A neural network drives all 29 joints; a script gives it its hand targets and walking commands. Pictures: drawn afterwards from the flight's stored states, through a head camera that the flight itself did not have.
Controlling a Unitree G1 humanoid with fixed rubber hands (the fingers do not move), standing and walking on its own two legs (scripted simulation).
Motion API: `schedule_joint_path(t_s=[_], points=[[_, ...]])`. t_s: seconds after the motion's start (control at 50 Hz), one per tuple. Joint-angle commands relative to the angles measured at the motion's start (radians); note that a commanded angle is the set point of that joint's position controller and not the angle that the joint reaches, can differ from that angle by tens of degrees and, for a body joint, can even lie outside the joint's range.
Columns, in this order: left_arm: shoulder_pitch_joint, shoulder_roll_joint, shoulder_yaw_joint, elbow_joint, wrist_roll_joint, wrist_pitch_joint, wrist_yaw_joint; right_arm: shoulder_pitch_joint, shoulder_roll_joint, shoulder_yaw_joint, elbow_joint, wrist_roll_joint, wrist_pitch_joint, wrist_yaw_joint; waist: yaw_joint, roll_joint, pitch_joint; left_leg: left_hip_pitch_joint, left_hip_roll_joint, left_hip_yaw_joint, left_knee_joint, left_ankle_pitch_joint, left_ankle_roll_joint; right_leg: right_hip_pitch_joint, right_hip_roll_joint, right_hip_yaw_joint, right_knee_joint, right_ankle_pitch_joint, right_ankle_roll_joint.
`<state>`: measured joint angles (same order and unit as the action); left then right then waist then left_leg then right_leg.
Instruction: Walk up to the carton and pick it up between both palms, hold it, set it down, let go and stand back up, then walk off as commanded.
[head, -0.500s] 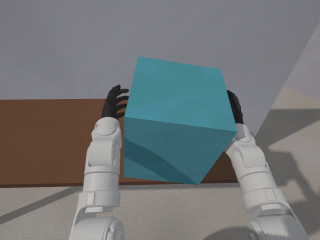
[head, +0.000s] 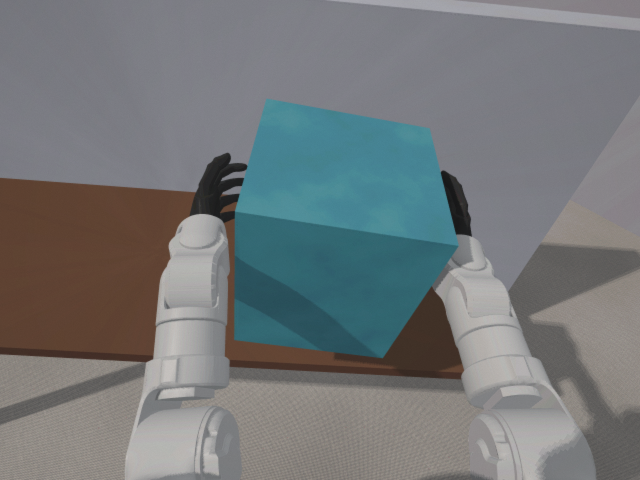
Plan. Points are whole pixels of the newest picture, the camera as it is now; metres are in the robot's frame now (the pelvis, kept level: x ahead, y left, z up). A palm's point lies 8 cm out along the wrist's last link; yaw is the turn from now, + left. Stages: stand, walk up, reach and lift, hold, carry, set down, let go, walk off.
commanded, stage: reach and lift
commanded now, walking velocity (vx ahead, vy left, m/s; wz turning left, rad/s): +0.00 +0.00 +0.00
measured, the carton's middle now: (328, 237) +0.39 -0.02 +0.12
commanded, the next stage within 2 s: hold in 0.30 s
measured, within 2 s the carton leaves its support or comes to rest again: neither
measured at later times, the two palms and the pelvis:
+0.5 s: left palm (186, 225) +0.36 +0.15 +0.17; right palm (441, 227) +0.36 -0.15 +0.17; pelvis +0.01 +0.00 +0.00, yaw +0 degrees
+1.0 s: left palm (193, 208) +0.36 +0.14 +0.20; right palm (454, 226) +0.35 -0.16 +0.18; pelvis -0.01 +0.00 +0.00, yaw -1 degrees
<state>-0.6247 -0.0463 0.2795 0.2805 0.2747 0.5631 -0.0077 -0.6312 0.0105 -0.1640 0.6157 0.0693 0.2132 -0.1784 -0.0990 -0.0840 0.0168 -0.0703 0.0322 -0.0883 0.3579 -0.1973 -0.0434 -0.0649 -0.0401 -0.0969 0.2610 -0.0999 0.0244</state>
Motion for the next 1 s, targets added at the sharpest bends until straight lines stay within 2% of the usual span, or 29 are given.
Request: schedule_joint_path(t_s=[0.0, 0.02, 0.06, 0.1, 0.12, 0.14, 0.16, 0.18, 0.2, 0.22, 0.24, 0.26, 0.28, 0.32, 0.34, 0.38, 0.4, 0.44, 0.52, 0.54, 0.56, 0.64, 0.68, 0.84, 0.88, 0.9, 0.92, 0.96, 0.98], points=[[-0.480, -0.592, -0.488, -0.203, -0.098, -0.012, -0.127, -0.743, 0.530, 0.499, -0.412, 0.154, -0.065, 0.092, 0.008, 0.152, -0.431, 0.080, -0.109, 0.097, 0.004, 0.466, -0.009, 0.343, 0.102, -0.017, 0.035, 0.368, 0.027], [-0.462, -0.573, -0.488, -0.211, -0.112, 0.000, -0.135, -0.790, 0.536, 0.537, -0.500, 0.173, -0.065, 0.083, 0.017, 0.099, -0.441, 0.065, -0.112, 0.098, 0.002, 0.468, 0.001, 0.378, 0.102, -0.014, 0.037, 0.406, 0.035], [-0.452, -0.565, -0.507, -0.290, -0.108, 0.006, -0.138, -0.726, 0.532, 0.575, -0.513, 0.181, -0.049, 0.073, 0.016, 0.105, -0.425, 0.073, -0.108, 0.095, 0.007, 0.517, -0.010, 0.396, 0.104, -0.016, 0.044, 0.444, 0.035], [-0.438, -0.549, -0.484, -0.256, -0.112, 0.029, -0.143, -0.803, 0.523, 0.594, -0.595, 0.205, -0.041, 0.068, 0.039, 0.037, -0.421, 0.074, -0.107, 0.087, -0.005, 0.468, 0.007, 0.355, 0.113, -0.016, 0.029, 0.382, 0.039], [-0.442, -0.546, -0.469, -0.264, -0.103, 0.030, -0.143, -0.761, 0.511, 0.580, -0.530, 0.204, -0.026, 0.068, 0.041, 0.075, -0.363, 0.079, -0.098, 0.083, -0.022, 0.437, 0.003, 0.334, 0.112, -0.019, 0.018, 0.324, 0.032], [-0.483, -0.565, -0.493, -0.309, -0.128, 0.031, -0.136, -0.814, 0.523, 0.610, -0.617, 0.218, -0.038, 0.078, 0.046, 0.049, -0.401, 0.074, -0.092, 0.074, -0.015, 0.453, 0.008, 0.317, 0.121, -0.022, 0.030, 0.326, 0.031], [-0.426, -0.538, -0.478, -0.260, -0.120, 0.036, -0.139, -0.768, 0.505, 0.589, -0.585, 0.197, -0.025, 0.068, 0.040, 0.023, -0.379, 0.083, -0.093, 0.084, -0.016, 0.437, 0.005, 0.321, 0.119, -0.023, 0.026, 0.333, 0.034], [-0.489, -0.556, -0.502, -0.351, -0.132, 0.028, -0.138, -0.752, 0.526, 0.596, -0.588, 0.211, -0.016, 0.068, 0.032, 0.062, -0.416, 0.117, -0.096, 0.086, -0.014, 0.462, 0.004, 0.318, 0.119, -0.021, 0.023, 0.339, 0.031], [-0.454, -0.572, -0.523, -0.342, -0.140, 0.040, -0.136, -0.763, 0.510, 0.608, -0.638, 0.226, -0.019, 0.069, 0.033, 0.044, -0.413, 0.128, -0.083, 0.070, 0.000, 0.504, -0.006, 0.295, 0.133, -0.027, 0.030, 0.315, 0.026], [-0.418, -0.583, -0.551, -0.378, -0.146, 0.046, -0.127, -0.718, 0.503, 0.622, -0.630, 0.232, -0.011, 0.065, 0.030, 0.078, -0.428, 0.161, -0.077, 0.068, 0.009, 0.568, -0.017, 0.285, 0.142, -0.029, 0.033, 0.341, 0.022], [-0.458, -0.575, -0.569, -0.410, -0.168, 0.047, -0.130, -0.718, 0.482, 0.603, -0.656, 0.234, -0.010, 0.062, 0.005, 0.093, -0.466, 0.178, -0.079, 0.072, 0.021, 0.577, -0.027, 0.288, 0.137, -0.028, 0.027, 0.336, 0.021], [-0.484, -0.584, -0.589, -0.460, -0.178, 0.035, -0.121, -0.729, 0.499, 0.638, -0.697, 0.247, -0.012, 0.066, 0.023, 0.083, -0.513, 0.199, -0.078, 0.066, 0.033, 0.586, -0.024, 0.285, 0.142, -0.027, 0.032, 0.335, 0.024], [-0.483, -0.595, -0.623, -0.460, -0.199, 0.038, -0.111, -0.732, 0.485, 0.625, -0.709, 0.242, -0.005, 0.068, 0.005, 0.097, -0.496, 0.196, -0.067, 0.055, 0.027, 0.578, -0.036, 0.234, 0.147, -0.034, 0.023, 0.293, 0.017], [-0.480, -0.598, -0.649, -0.424, -0.200, 0.049, -0.106, -0.698, 0.454, 0.580, -0.645, 0.216, 0.008, 0.069, -0.019, 0.140, -0.439, 0.183, -0.056, 0.052, 0.020, 0.522, -0.051, 0.199, 0.144, -0.027, 0.015, 0.225, 0.004], [-0.474, -0.591, -0.629, -0.375, -0.197, 0.061, -0.111, -0.752, 0.443, 0.565, -0.665, 0.214, 0.008, 0.069, -0.013, 0.113, -0.407, 0.160, -0.056, 0.051, 0.007, 0.455, -0.041, 0.184, 0.136, -0.028, 0.002, 0.167, -0.002], [-0.469, -0.569, -0.605, -0.383, -0.174, 0.077, -0.123, -0.646, 0.438, 0.535, -0.573, 0.183, 0.034, 0.068, -0.039, 0.127, -0.349, 0.132, -0.059, 0.065, -0.007, 0.384, -0.031, 0.213, 0.119, -0.021, 0.002, 0.185, -0.003], [-0.476, -0.564, -0.584, -0.390, -0.161, 0.081, -0.133, -0.686, 0.463, 0.539, -0.589, 0.192, 0.033, 0.067, -0.014, 0.112, -0.360, 0.107, -0.072, 0.078, -0.010, 0.369, -0.018, 0.242, 0.116, -0.014, 0.002, 0.187, -0.002], [-0.546, -0.576, -0.617, -0.440, -0.191, 0.075, -0.141, -0.687, 0.469, 0.534, -0.588, 0.179, 0.041, 0.066, -0.038, 0.136, -0.403, 0.115, -0.072, 0.084, -0.010, 0.360, -0.026, 0.250, 0.111, -0.017, 0.010, 0.195, -0.001], [-0.573, -0.529, -0.578, -0.350, -0.168, 0.085, -0.164, -0.718, 0.485, 0.504, -0.552, 0.164, 0.054, 0.052, -0.048, 0.133, -0.361, 0.069, -0.096, 0.098, -0.025, 0.243, -0.010, 0.262, 0.089, -0.010, 0.003, 0.174, 0.016], [-0.565, -0.545, -0.560, -0.363, -0.150, 0.090, -0.161, -0.719, 0.491, 0.512, -0.531, 0.175, 0.059, 0.059, -0.028, 0.146, -0.346, 0.067, -0.092, 0.089, -0.031, 0.284, -0.010, 0.261, 0.094, -0.011, 0.011, 0.175, 0.012], [-0.627, -0.539, -0.559, -0.352, -0.166, 0.076, -0.161, -0.781, 0.508, 0.522, -0.554, 0.173, 0.052, 0.060, -0.013, 0.121, -0.384, 0.042, -0.100, 0.093, -0.037, 0.215, 0.000, 0.270, 0.090, -0.005, 0.010, 0.134, 0.013], [-0.595, -0.532, -0.491, -0.306, -0.124, 0.082, -0.169, -0.831, 0.546, 0.511, -0.531, 0.160, 0.049, 0.063, 0.010, 0.088, -0.395, 0.012, -0.109, 0.104, -0.063, 0.154, 0.036, 0.278, 0.080, -0.014, 0.009, 0.113, 0.028], [-0.603, -0.523, -0.459, -0.290, -0.089, 0.086, -0.166, -0.823, 0.548, 0.531, -0.479, 0.180, 0.051, 0.072, 0.049, 0.105, -0.356, 0.005, -0.105, 0.108, -0.072, 0.156, 0.034, 0.284, 0.083, -0.004, 0.010, 0.079, 0.022], [-0.625, -0.527, -0.425, -0.248, -0.107, 0.076, -0.165, -0.895, 0.559, 0.521, -0.493, 0.167, 0.039, 0.079, 0.051, 0.024, -0.422, -0.007, -0.100, 0.103, -0.083, 0.111, 0.054, 0.297, 0.096, -0.014, 0.006, 0.041, 0.019], [-0.640, -0.551, -0.451, -0.230, -0.128, 0.071, -0.165, -0.957, 0.563, 0.523, -0.546, 0.169, 0.019, 0.081, 0.049, 0.018, -0.466, -0.005, -0.101, 0.105, -0.080, 0.117, 0.046, 0.295, 0.104, -0.025, 0.010, 0.027, 0.015], [-0.651, -0.537, -0.413, -0.187, -0.093, 0.072, -0.165, -0.931, 0.551, 0.495, -0.428, 0.165, 0.035, 0.083, 0.045, 0.041, -0.356, -0.025, -0.095, 0.107, -0.096, 0.089, 0.047, 0.253, 0.106, -0.025, -0.005, -0.008, 0.012], [-0.652, -0.525, -0.406, -0.178, -0.090, 0.073, -0.165, -0.917, 0.557, 0.489, -0.426, 0.152, 0.034, 0.089, 0.050, 0.027, -0.332, -0.035, -0.096, 0.117, -0.100, 0.074, 0.052, 0.250, 0.101, -0.016, -0.013, -0.012, 0.010], [-0.664, -0.522, -0.410, -0.246, -0.103, 0.068, -0.172, -0.896, 0.577, 0.497, -0.463, 0.163, 0.031, 0.083, 0.045, 0.030, -0.405, -0.013, -0.101, 0.111, -0.084, 0.131, 0.053, 0.303, 0.094, -0.011, 0.002, 0.052, 0.014], [-0.606, -0.529, -0.421, -0.199, -0.095, 0.074, -0.171, -0.916, 0.558, 0.495, -0.483, 0.156, 0.031, 0.076, 0.041, 0.041, -0.384, -0.003, -0.104, 0.110, -0.078, 0.140, 0.046, 0.285, 0.095, -0.013, -0.005, 0.059, 0.015]])
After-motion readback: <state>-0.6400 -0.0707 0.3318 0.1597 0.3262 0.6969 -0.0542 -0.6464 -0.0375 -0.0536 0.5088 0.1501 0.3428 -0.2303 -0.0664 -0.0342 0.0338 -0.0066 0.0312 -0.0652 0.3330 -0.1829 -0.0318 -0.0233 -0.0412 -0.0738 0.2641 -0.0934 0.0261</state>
